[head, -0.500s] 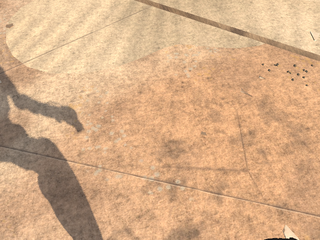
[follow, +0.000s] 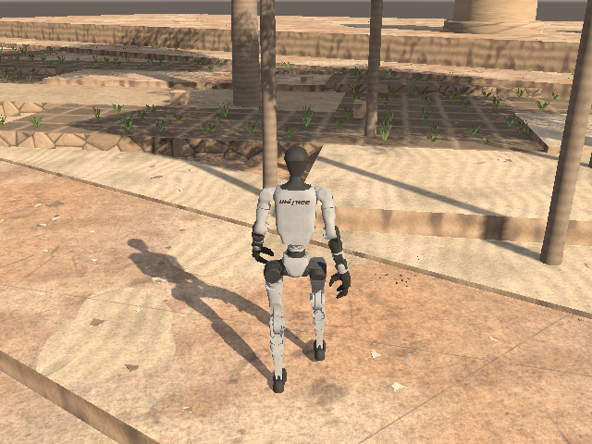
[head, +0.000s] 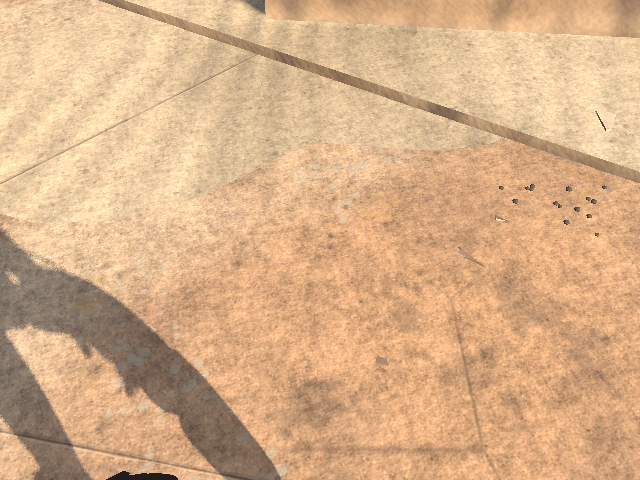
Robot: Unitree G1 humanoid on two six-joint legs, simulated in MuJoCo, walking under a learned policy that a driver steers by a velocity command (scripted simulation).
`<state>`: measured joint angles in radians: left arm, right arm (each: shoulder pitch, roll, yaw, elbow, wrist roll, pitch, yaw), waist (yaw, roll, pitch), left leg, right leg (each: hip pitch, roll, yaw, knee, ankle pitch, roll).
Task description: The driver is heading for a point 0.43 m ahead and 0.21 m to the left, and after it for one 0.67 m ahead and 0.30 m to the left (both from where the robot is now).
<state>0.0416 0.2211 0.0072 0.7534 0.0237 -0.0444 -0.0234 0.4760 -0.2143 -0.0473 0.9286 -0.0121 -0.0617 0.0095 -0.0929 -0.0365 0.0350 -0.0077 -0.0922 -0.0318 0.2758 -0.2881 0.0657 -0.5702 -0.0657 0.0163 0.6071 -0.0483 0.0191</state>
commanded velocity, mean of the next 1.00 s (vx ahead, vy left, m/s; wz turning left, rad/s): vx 0.50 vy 0.00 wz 0.56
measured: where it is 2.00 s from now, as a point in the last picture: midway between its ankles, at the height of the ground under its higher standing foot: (198, 404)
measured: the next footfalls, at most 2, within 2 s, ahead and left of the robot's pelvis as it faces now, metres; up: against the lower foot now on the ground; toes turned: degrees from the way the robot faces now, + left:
right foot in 0.06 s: +0.20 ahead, -0.12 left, +0.00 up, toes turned +3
left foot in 0.60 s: +0.41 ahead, +0.15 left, +0.00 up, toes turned +26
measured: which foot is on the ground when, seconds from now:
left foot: down 0.00-0.08, up 0.10-0.58, down 0.60-1.00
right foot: up 0.00-0.04, down 0.06-0.62, up 0.64-1.00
